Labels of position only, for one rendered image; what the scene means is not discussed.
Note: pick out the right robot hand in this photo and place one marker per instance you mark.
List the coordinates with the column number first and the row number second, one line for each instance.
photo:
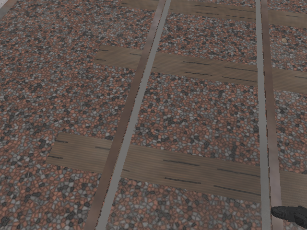
column 291, row 214

